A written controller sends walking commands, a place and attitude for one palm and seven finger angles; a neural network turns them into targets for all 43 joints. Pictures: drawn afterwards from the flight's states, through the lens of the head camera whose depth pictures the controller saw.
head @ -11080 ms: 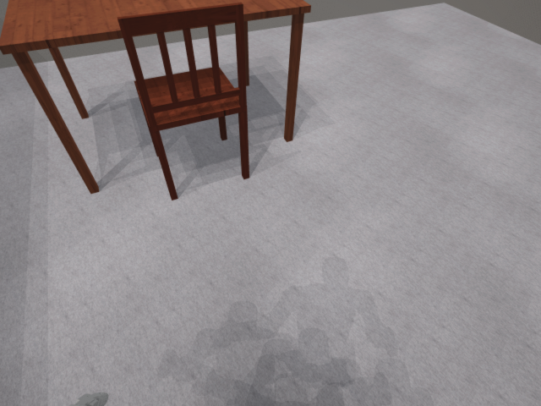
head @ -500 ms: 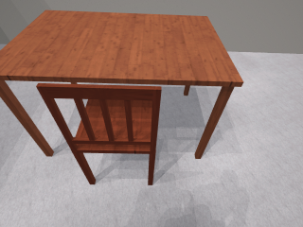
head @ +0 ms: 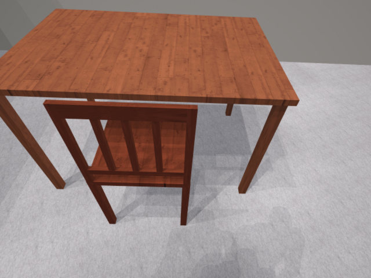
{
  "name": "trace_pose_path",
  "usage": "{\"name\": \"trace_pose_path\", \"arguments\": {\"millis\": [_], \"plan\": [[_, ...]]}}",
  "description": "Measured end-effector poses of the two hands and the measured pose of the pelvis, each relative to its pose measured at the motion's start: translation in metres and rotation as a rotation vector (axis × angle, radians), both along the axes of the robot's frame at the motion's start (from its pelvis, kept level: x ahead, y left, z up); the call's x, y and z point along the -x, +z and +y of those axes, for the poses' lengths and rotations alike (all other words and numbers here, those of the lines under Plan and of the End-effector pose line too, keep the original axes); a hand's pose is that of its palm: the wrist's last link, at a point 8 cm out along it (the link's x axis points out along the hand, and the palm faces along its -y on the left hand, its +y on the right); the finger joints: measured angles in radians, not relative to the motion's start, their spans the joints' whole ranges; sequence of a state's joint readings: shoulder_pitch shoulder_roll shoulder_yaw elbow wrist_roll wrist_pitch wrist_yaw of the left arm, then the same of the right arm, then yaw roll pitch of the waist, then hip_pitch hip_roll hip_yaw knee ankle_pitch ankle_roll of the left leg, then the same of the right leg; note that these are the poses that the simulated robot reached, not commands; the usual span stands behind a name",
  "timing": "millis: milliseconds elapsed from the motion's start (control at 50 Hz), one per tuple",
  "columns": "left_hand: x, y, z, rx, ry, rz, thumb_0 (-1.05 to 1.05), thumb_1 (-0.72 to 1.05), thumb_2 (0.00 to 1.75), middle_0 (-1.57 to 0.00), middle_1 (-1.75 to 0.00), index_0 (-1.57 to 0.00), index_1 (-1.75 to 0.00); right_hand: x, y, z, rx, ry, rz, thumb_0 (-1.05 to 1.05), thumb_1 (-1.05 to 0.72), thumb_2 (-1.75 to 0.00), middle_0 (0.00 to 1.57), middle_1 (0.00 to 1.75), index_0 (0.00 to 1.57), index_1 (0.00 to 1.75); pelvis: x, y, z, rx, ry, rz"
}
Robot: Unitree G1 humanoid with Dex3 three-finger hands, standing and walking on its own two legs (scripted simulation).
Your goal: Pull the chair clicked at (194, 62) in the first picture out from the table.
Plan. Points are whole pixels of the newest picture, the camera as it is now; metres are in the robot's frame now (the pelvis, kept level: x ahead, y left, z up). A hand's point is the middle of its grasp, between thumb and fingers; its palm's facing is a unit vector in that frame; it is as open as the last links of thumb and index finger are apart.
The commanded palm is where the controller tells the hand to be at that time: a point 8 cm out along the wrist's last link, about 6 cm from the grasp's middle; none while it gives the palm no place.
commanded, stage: shuffle to correct the standing spot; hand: left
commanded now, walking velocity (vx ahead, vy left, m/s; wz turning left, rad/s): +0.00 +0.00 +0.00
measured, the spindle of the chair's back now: (131, 147) +0.52 +0.22 -0.11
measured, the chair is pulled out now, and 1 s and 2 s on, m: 0.00 0.00 0.00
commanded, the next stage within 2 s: come to a stop and stand still in 0.40 s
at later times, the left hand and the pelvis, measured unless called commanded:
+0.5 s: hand out of the picture +0.03 +0.18 -0.19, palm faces +0.04 -0.99 -0.11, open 7.4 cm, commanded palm none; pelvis +0.07 +0.03 -0.01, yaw +0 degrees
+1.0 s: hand (119, 253) +0.21 +0.19 -0.18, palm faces +0.10 -0.97 -0.21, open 7.2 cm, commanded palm none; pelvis +0.12 +0.01 -0.02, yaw +4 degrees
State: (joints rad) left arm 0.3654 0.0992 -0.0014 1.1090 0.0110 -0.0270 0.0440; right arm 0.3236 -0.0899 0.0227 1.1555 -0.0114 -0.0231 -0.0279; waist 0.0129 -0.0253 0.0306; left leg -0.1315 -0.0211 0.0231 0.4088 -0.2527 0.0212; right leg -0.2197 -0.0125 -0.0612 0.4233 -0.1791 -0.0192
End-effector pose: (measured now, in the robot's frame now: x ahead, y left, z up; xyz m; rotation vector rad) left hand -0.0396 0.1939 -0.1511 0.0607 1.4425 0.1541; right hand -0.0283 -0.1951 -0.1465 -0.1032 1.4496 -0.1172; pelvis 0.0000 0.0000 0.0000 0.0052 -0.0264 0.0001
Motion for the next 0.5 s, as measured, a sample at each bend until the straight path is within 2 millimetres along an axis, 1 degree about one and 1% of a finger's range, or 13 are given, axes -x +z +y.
{"name": "trace_pose_path", "arguments": {"millis": [160, 260, 360, 400, 440, 460, 500], "plan": [[0.001, -0.003, 0.001, 0.005, 0.009, 0.009, 0.00, 0.90, 0.90, -0.20, -0.30, -0.20, -0.30, 0.000, -0.002, 0.000, 0.002, 0.001, 0.012, 0.00, -0.91, -0.89, 0.20, 0.30, 0.20, 0.30, -0.006, -0.003, 0.001, 0.002, -0.002, 0.001], [0.000, -0.009, 0.005, 0.016, 0.036, 0.026, 0.00, 0.90, 0.90, -0.20, -0.30, -0.20, -0.30, -0.002, -0.003, 0.000, 0.019, -0.001, 0.038, 0.00, -0.91, -0.89, 0.20, 0.30, 0.20, 0.30, -0.018, -0.007, 0.004, 0.016, 0.000, 0.013], [-0.005, -0.017, 0.014, 0.040, 0.055, 0.061, 0.00, 0.90, 0.90, -0.20, -0.30, -0.20, -0.30, -0.013, 0.001, 0.007, 0.050, -0.010, 0.045, 0.00, -0.91, -0.89, 0.20, 0.30, 0.20, 0.30, -0.035, -0.011, 0.015, 0.024, -0.004, 0.025], [-0.012, -0.019, 0.018, 0.048, 0.041, 0.080, 0.00, 0.90, 0.90, -0.20, -0.30, -0.20, -0.30, -0.018, 0.002, 0.012, 0.058, -0.026, 0.035, 0.00, -0.91, -0.89, 0.20, 0.30, 0.20, 0.30, -0.044, -0.012, 0.020, 0.019, -0.013, 0.030], [-0.025, -0.017, 0.024, 0.047, 0.009, 0.093, 0.00, 0.91, 0.90, -0.20, -0.30, -0.20, -0.30, -0.020, 0.004, 0.018, 0.062, -0.048, 0.031, 0.00, -0.91, -0.89, 0.20, 0.30, 0.20, 0.30, -0.054, -0.011, 0.024, 0.020, -0.020, 0.033], [-0.036, -0.015, 0.027, 0.043, -0.005, 0.090, 0.00, 0.91, 0.90, -0.20, -0.30, -0.20, -0.30, -0.020, 0.005, 0.021, 0.060, -0.057, 0.035, 0.00, -0.91, -0.89, 0.20, 0.30, 0.20, 0.30, -0.059, -0.009, 0.025, 0.024, -0.017, 0.034], [-0.063, -0.011, 0.033, 0.029, -0.022, 0.058, 0.00, 0.91, 0.90, -0.20, -0.30, -0.20, -0.30, -0.017, 0.009, 0.028, 0.047, -0.064, 0.062, 0.00, -0.91, -0.89, 0.20, 0.30, 0.20, 0.30, -0.069, -0.006, 0.026, 0.030, -0.002, 0.039]]}}
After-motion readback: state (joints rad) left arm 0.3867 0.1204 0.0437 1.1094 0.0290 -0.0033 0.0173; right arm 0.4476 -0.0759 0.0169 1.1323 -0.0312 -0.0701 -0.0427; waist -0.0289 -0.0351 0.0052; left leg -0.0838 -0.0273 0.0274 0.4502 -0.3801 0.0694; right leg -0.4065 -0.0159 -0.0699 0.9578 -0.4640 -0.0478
